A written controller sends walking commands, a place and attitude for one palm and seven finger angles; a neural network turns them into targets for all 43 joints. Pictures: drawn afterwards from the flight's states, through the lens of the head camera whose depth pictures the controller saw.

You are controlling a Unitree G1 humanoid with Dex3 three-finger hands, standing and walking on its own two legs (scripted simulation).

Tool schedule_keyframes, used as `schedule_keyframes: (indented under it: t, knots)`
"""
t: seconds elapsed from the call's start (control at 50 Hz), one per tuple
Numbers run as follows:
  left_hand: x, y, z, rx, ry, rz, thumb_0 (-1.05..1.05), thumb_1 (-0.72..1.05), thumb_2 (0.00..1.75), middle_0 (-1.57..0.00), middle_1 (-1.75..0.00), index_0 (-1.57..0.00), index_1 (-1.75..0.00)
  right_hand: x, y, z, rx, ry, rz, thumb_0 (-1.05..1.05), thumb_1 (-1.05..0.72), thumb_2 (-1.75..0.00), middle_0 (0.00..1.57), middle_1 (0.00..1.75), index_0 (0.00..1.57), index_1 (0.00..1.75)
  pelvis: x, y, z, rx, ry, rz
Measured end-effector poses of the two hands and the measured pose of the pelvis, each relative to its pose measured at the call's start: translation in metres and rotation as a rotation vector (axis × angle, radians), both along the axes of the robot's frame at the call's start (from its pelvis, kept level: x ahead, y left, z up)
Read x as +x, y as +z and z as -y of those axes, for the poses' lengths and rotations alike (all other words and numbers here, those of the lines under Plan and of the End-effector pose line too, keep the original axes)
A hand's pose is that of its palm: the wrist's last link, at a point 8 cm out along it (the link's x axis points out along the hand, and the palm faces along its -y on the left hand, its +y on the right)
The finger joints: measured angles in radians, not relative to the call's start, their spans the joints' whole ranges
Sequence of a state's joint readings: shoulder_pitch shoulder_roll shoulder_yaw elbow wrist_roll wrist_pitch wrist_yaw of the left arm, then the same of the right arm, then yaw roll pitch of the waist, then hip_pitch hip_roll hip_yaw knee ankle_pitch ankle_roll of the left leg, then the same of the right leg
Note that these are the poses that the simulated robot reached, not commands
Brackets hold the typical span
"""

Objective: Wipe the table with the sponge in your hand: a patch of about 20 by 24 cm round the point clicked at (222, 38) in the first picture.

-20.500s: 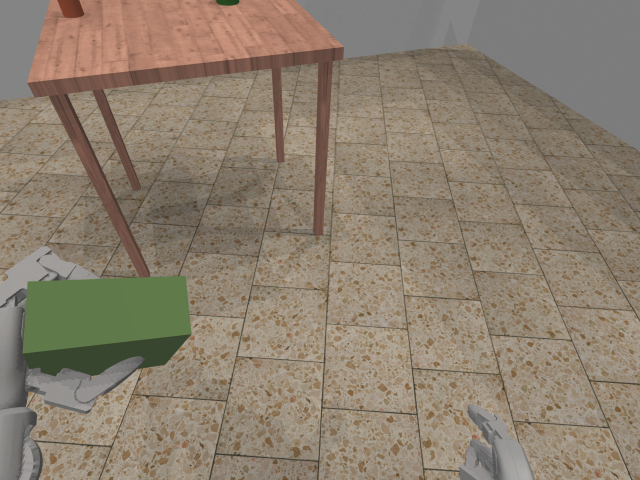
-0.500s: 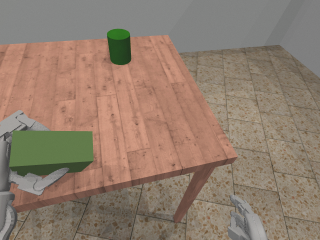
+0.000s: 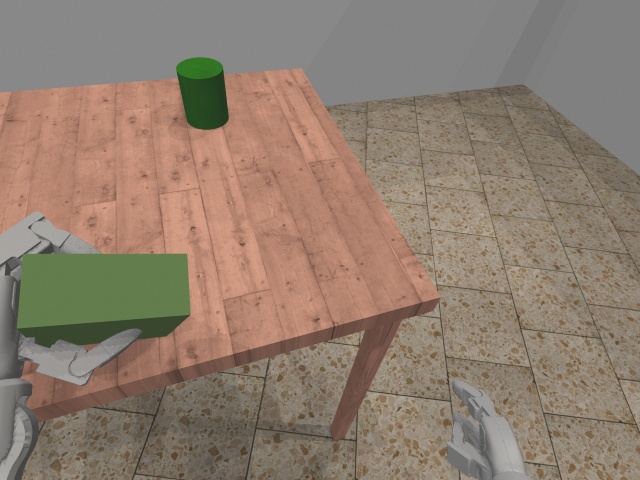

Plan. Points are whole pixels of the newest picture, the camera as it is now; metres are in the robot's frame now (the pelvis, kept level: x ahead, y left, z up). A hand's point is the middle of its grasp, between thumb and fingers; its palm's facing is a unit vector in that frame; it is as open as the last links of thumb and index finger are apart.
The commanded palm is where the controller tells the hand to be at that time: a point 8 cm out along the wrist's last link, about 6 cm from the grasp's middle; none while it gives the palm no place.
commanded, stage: shuffle to correct the standing spot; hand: left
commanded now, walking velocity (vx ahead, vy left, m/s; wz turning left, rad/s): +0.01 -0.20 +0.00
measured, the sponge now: (132, 302) +0.24 +0.22 +0.14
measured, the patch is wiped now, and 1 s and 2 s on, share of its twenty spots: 0.00 0.00 0.00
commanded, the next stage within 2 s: come to a stop and stand still in 0.20 s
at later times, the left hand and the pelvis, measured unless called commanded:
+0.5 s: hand (169, 295) +0.24 +0.18 +0.16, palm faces +0.34 -0.86 -0.38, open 9.8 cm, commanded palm +0.18 +0.23 +0.18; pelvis +0.03 -0.05 +0.00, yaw +0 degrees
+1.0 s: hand (89, 302) +0.22 +0.24 +0.16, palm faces +0.40 -0.85 -0.34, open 9.8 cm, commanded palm +0.17 +0.28 +0.18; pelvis +0.02 +0.00 +0.01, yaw +1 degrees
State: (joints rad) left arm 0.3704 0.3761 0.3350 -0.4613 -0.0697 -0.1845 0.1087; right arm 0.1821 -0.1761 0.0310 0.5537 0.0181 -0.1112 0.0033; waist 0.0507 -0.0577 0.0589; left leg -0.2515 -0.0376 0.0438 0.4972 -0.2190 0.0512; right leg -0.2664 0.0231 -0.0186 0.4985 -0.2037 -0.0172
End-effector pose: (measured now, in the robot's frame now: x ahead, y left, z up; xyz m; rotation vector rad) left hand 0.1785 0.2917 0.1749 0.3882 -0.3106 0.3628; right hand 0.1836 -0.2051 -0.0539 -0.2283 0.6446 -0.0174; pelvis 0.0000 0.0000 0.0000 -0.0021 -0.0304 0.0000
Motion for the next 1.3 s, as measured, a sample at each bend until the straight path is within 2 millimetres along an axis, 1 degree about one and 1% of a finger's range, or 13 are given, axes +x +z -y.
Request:
schedule_keyframes:
  t: [0.1, 0.22, 0.36, 0.42, 0.48, 0.54, 0.62, 0.74, 0.86, 0.96, 1.04, 1.18, 1.3]
  knots:
    - [0.012, 0.007, 0.026, 0.023, -0.052, -0.006, -0.01, -0.47, 1.02, -0.77, -1.35, -0.78, -1.34, -0.003, -0.002, 0.014, 0.031, -0.026, -0.005, 0.01, -0.91, -0.9, 0.21, 0.3, 0.2, 0.3, 0.002, 0.0, 0.016, -0.004, -0.015, -0.007]
    - [0.016, 0.003, 0.05, 0.038, -0.078, -0.075, -0.01, -0.47, 1.02, -0.77, -1.35, -0.78, -1.34, -0.012, -0.009, 0.047, 0.013, -0.086, -0.038, 0.01, -0.91, -0.9, 0.21, 0.3, 0.2, 0.3, 0.009, 0.0, 0.034, -0.006, -0.026, -0.022]
    - [0.02, -0.002, 0.065, 0.031, -0.053, -0.126, -0.01, -0.47, 1.02, -0.77, -1.35, -0.78, -1.34, -0.019, -0.018, 0.087, -0.04, -0.145, -0.086, 0.01, -0.91, -0.9, 0.21, 0.3, 0.2, 0.3, 0.018, -0.002, 0.05, -0.006, -0.017, -0.028]
    - [0.022, -0.002, 0.069, 0.027, -0.036, -0.127, -0.01, -0.47, 1.02, -0.77, -1.35, -0.78, -1.34, -0.017, -0.02, 0.097, -0.047, -0.159, -0.088, 0.01, -0.91, -0.9, 0.2, 0.3, 0.2, 0.3, 0.022, -0.002, 0.054, -0.01, -0.007, -0.025]
    - [0.022, -0.001, 0.07, 0.028, -0.02, -0.133, -0.01, -0.47, 1.02, -0.77, -1.35, -0.78, -1.34, -0.011, -0.022, 0.101, -0.045, -0.164, -0.083, 0.01, -0.91, -0.9, 0.2, 0.3, 0.2, 0.3, 0.025, -0.001, 0.054, -0.012, 0.005, -0.021]
    - [0.02, 0.0, 0.068, 0.039, -0.005, -0.145, -0.01, -0.47, 1.02, -0.77, -1.35, -0.78, -1.34, -0.003, -0.022, 0.098, -0.037, -0.158, -0.074, 0.01, -0.91, -0.9, 0.2, 0.3, 0.2, 0.29, 0.027, 0.0, 0.052, -0.01, 0.013, -0.017]
    - [0.013, -0.001, 0.059, 0.047, 0.019, -0.163, -0.01, -0.47, 1.02, -0.77, -1.35, -0.78, -1.34, 0.009, -0.021, 0.086, -0.021, -0.133, -0.058, 0.01, -0.91, -0.9, 0.2, 0.3, 0.2, 0.29, 0.026, 0.001, 0.048, -0.01, 0.021, -0.01]
    - [0.0, -0.005, 0.042, 0.02, 0.061, -0.174, -0.01, -0.47, 1.02, -0.77, -1.35, -0.78, -1.34, 0.023, -0.014, 0.058, -0.007, -0.074, -0.029, 0.01, -0.91, -0.9, 0.2, 0.3, 0.2, 0.3, 0.022, 0.003, 0.037, -0.01, 0.024, 0.003]
    - [-0.004, -0.004, 0.027, -0.016, 0.064, -0.137, -0.01, -0.47, 1.02, -0.77, -1.35, -0.78, -1.34, 0.028, -0.005, 0.03, -0.007, -0.03, -0.002, 0.01, -0.91, -0.9, 0.2, 0.3, 0.2, 0.3, 0.019, 0.005, 0.022, -0.013, 0.025, 0.016]
    - [-0.001, 0.0, 0.014, -0.018, 0.048, -0.106, -0.01, -0.47, 1.02, -0.77, -1.35, -0.78, -1.34, 0.025, 0.002, 0.012, -0.006, -0.024, 0.011, 0.01, -0.91, -0.9, 0.21, 0.3, 0.2, 0.3, 0.016, 0.007, 0.009, -0.016, 0.022, 0.019]
    - [0.002, -0.001, 0.003, -0.014, 0.039, -0.107, -0.01, -0.47, 1.03, -0.77, -1.35, -0.78, -1.34, 0.018, 0.003, 0.003, -0.01, -0.035, 0.004, 0.01, -0.91, -0.9, 0.21, 0.3, 0.2, 0.3, 0.015, 0.008, -0.002, -0.02, 0.018, 0.016]
    - [0.005, -0.008, -0.014, -0.012, 0.03, -0.131, -0.01, -0.47, 1.03, -0.77, -1.35, -0.78, -1.34, 0.001, -0.003, -0.006, -0.034, -0.057, -0.048, 0.01, -0.91, -0.9, 0.21, 0.3, 0.2, 0.3, 0.015, 0.007, -0.018, -0.023, 0.016, 0.008]
    - [0.008, -0.001, -0.023, 0.017, 0.018, -0.102, -0.01, -0.47, 1.03, -0.77, -1.35, -0.78, -1.34, -0.006, -0.009, -0.013, -0.042, -0.064, -0.083, 0.01, -0.91, -0.9, 0.21, 0.3, 0.2, 0.3, 0.017, 0.007, -0.029, -0.023, 0.018, 0.006]
